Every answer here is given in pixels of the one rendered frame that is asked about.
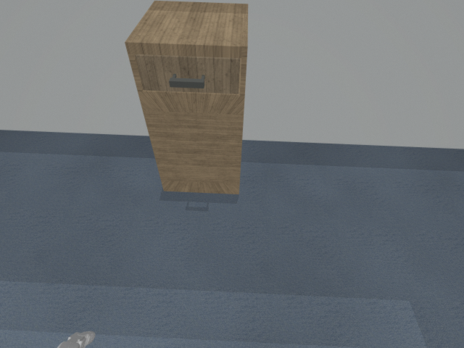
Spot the left robot hand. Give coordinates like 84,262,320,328
57,331,96,348

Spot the handle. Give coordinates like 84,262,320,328
169,74,205,88

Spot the drawer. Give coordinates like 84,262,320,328
135,54,240,94

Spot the cabinet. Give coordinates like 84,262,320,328
125,1,248,194

